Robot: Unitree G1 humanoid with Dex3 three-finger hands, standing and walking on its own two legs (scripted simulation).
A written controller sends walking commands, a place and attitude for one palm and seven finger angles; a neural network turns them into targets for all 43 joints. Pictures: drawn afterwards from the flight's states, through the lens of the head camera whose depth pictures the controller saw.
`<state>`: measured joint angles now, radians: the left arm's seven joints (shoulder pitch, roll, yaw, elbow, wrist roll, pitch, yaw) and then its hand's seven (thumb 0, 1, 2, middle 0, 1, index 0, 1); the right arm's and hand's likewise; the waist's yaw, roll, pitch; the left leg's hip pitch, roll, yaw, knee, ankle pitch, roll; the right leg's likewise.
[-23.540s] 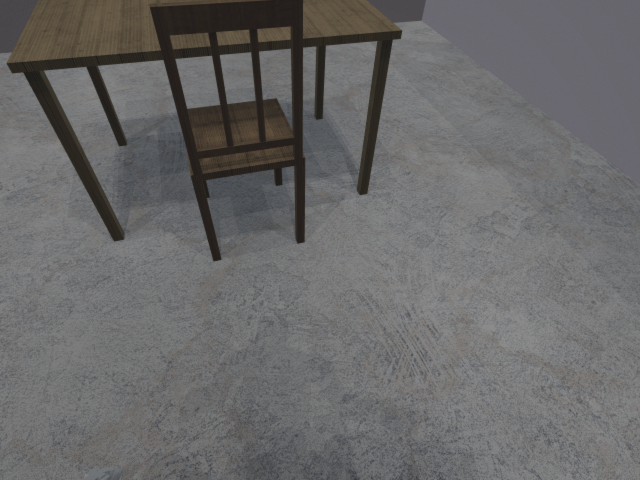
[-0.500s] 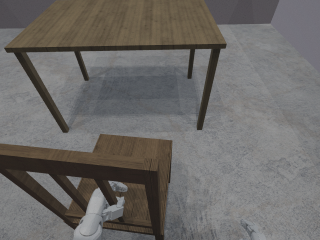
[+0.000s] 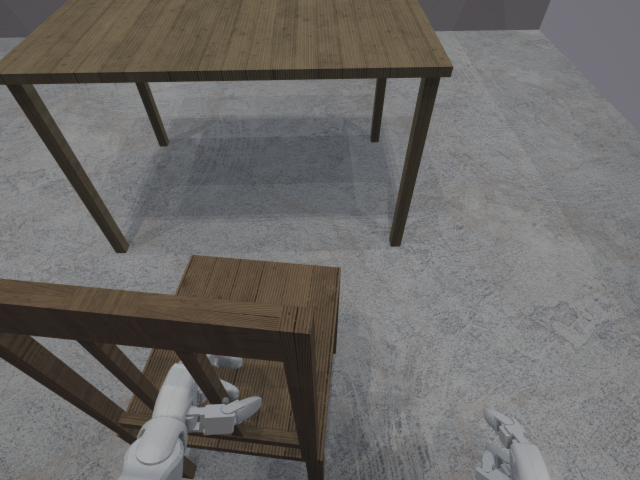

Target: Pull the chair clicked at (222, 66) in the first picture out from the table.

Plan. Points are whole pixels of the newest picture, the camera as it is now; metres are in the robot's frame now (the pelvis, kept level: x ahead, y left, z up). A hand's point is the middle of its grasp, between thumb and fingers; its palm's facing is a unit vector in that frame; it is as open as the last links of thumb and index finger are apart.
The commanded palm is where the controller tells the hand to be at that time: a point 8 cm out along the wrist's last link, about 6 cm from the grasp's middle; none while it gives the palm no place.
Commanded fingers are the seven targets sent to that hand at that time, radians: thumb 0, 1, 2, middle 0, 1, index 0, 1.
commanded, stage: open the thumb and straighten the fingers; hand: left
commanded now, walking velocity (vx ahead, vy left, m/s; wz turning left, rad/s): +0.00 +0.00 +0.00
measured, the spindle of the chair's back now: (142, 388) +0.25 +0.25 -0.05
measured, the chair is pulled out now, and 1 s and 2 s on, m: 0.60 0.60 0.60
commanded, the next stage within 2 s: draw the fingers out of the gap in 0.48 s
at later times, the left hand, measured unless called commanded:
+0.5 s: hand (216, 415) +0.22 +0.14 -0.05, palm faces -0.02 -0.99 -0.17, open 17.1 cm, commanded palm +0.21 +0.19 -0.03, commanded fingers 0.00 -0.55 0.20 0.00 0.00 0.00 0.00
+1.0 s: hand (205, 467) +0.16 +0.15 -0.06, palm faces +0.00 -0.99 -0.16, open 17.5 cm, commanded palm +0.13 +0.19 -0.03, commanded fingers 0.00 -0.55 0.20 0.00 0.00 0.00 0.00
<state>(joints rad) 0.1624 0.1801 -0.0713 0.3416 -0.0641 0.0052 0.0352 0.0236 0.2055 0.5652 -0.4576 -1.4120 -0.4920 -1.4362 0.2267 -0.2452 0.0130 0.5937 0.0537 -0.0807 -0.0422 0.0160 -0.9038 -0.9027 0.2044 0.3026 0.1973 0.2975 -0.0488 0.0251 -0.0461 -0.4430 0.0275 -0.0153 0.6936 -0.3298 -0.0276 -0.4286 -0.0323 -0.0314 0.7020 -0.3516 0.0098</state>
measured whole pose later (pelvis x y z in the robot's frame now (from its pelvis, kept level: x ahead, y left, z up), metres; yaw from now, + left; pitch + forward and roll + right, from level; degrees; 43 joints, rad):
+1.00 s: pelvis +0.02 +0.01 -0.04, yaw +2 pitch +11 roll -2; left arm 0.63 0.19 -0.12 -0.23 -0.02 0.20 0.04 -0.01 -0.54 0.20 0.00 0.00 0.00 0.00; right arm 0.27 -0.21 0.02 0.47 0.03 -0.17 -0.11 0.02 -0.90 -0.90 0.20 0.30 0.20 0.30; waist -0.03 0.05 -0.16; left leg -0.70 0.01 -0.06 1.01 -0.49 -0.02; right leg -0.64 -0.05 -0.07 0.97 -0.51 0.02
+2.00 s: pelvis +0.00 +0.01 -0.05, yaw +1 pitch +8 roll -3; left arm 0.80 0.27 0.10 -0.47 -0.22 -0.20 -0.13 -0.01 -0.50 0.22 -0.01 -0.01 -0.01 -0.01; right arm 0.25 -0.16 0.00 0.51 0.08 -0.21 -0.12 0.02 -0.90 -0.90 0.20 0.30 0.20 0.30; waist 0.04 0.07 -0.15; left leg -0.70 0.03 -0.07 1.07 -0.50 -0.02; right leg -0.63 -0.03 -0.07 1.00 -0.50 0.02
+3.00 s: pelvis +0.04 +0.00 +0.02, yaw +0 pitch -4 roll +0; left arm 0.49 0.36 0.34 -0.44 -0.06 -0.04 0.14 0.01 0.87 0.89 -0.18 -0.30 -0.21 -0.30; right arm 0.20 -0.24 0.00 0.66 0.02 -0.12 -0.10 0.02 -0.90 -0.90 0.20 0.30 0.20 0.30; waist 0.05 0.07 0.02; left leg -0.11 0.04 -0.01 0.47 -0.29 -0.03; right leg -0.08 -0.01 -0.04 0.45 -0.30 0.01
